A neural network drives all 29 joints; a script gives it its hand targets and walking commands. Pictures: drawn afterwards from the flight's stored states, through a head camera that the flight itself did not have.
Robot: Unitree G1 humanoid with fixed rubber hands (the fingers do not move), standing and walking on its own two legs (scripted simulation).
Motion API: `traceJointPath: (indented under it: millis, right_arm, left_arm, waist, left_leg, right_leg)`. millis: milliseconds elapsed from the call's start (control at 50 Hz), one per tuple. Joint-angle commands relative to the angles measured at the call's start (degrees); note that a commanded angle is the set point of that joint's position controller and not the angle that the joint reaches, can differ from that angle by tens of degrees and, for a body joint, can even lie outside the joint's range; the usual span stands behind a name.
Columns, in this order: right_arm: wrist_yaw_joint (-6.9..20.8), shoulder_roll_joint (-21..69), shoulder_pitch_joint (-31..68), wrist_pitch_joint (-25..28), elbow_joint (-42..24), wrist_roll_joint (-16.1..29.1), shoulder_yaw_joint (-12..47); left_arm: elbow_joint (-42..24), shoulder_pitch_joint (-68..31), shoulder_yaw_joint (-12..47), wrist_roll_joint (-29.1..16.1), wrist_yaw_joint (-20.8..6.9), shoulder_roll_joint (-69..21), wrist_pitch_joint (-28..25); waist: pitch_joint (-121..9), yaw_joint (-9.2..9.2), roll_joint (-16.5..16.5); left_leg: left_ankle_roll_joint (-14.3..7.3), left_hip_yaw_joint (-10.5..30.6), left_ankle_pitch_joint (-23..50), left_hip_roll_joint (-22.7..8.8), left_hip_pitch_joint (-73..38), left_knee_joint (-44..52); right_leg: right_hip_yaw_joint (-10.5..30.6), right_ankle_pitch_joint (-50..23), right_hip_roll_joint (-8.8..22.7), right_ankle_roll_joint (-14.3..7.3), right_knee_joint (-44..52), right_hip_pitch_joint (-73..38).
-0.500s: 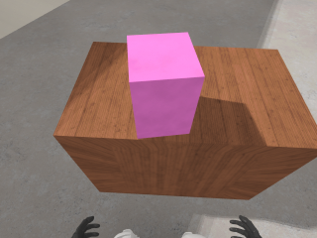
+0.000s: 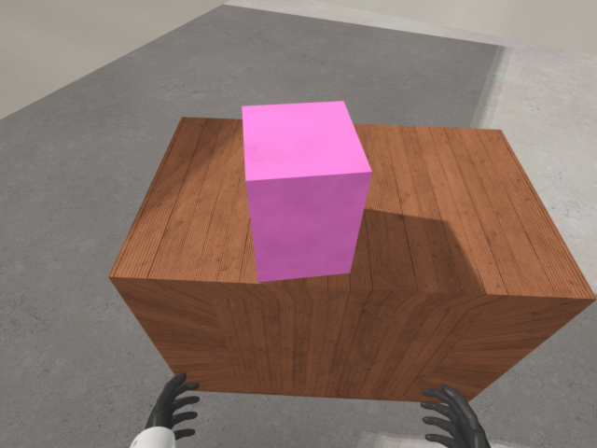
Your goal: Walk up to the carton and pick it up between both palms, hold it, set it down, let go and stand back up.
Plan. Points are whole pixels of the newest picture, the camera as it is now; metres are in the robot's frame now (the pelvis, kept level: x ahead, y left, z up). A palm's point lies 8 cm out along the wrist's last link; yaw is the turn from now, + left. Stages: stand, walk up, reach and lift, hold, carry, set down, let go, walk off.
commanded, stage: reach and lift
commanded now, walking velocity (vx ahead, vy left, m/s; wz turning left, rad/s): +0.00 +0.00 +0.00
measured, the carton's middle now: (299, 194) +0.54 +0.02 +0.02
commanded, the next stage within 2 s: none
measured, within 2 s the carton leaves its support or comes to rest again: neither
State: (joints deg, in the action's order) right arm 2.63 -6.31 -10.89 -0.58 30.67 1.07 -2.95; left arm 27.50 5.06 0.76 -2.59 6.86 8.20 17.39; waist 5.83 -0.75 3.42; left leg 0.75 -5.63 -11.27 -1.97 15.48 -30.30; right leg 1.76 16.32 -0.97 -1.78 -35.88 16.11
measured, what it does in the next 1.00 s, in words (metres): shifts its weight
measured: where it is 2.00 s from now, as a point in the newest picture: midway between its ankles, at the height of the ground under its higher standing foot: outside the picture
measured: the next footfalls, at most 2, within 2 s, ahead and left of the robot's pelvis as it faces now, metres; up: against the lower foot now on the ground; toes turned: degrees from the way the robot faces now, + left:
none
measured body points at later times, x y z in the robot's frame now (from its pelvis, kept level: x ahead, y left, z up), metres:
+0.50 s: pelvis +0.06 +0.01 +0.02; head +0.06 +0.02 +0.46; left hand +0.25 +0.20 -0.06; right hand +0.26 -0.20 -0.05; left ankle +0.06 +0.13 -0.73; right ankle +0.04 -0.10 -0.73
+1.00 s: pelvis +0.07 -0.01 +0.01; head +0.07 +0.00 +0.46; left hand +0.30 +0.19 -0.02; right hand +0.32 -0.19 -0.02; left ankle +0.06 +0.13 -0.73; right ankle +0.04 -0.10 -0.73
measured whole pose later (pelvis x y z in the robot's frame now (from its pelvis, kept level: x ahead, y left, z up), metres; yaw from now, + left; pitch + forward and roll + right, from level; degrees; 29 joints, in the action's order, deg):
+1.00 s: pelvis +0.07 -0.01 +0.01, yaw +1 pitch -2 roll +1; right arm 1.4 -10.6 -0.5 27.8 44.4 13.4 6.8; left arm 32.9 4.8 -0.8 0.1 7.5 2.6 -18.0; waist 1.0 -1.9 1.8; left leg 2.0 -4.0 -13.4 -2.5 7.6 -23.3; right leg 0.2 17.3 -1.8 -2.4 -25.6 6.2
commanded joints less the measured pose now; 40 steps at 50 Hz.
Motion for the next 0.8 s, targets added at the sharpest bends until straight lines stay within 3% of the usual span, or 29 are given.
traceJointPath:
  millis: [0,100,220,460,620,780]
  right_arm:
    - [1.09,-7.2,9.35,4.94,-4.6,0.26,-2.48]
    - [1.93,-9.3,10.67,8.54,0.4,1.0,-2.7]
    - [2.08,-10.79,10.95,12.26,1.2,2.79,-1.95]
    - [1.26,-11.36,8.83,21.01,0.65,8.78,2.34]
    - [0.28,-11.71,9.78,25.9,1.7,10.9,4.64]
    - [-0.81,-11.68,14.68,29.4,2.23,11.68,6.13]
  left_arm:
    - [-8.76,-12.05,0.01,-0.74,1.15,4.29,-6.97]
    - [-5.16,-10.13,1.16,-1.36,1.31,2.93,-11.98]
    - [-4.94,-7.33,1.2,-0.28,1.39,1.42,-16.24]
    - [-9.75,-2.91,0.5,4.21,2.03,-1.66,-25.47]
    - [-10.07,-1.57,-0.25,5.24,1.46,-2.92,-30.25]
    - [-9.06,-4.25,-1.19,4.29,0.71,-3.23,-34.72]
  waist:
    - [-11.83,0.32,-4.86]
    - [-13.85,0.2,-2.29]
    - [-14.74,-0.61,0.17]
    - [-15.27,-1.35,-2.67]
    - [-14.36,-1.12,-2.61]
    - [-13.98,-1.0,-1.09]
  left_leg:
    - [-0.55,0.15,-12.57,0.08,-11.6,7.87]
    - [-0.23,1.27,-4.79,0.02,-14.39,9.02]
    - [-0.11,2.05,4.5,0.53,-16.52,9.4]
    - [1.21,2.72,18.6,1.74,-20.29,8.52]
    - [1.4,3.15,22.33,2.2,-21.0,8.29]
    - [0.95,3.14,20.98,2.39,-18.52,8.17]
  right_leg:
    - [-0.62,7.35,1.68,0.39,13.69,8.87]
    - [-1.62,0.37,0.63,0.36,15.06,5.78]
    - [-1.54,-8.52,-0.23,0.53,16.78,1.37]
    - [-0.09,-26.3,-0.41,0.4,17.21,-5.78]
    - [0.52,-32.17,-0.28,0.94,17.0,-7.52]
    - [1.27,-33.32,-0.1,1.66,15.85,-8.44]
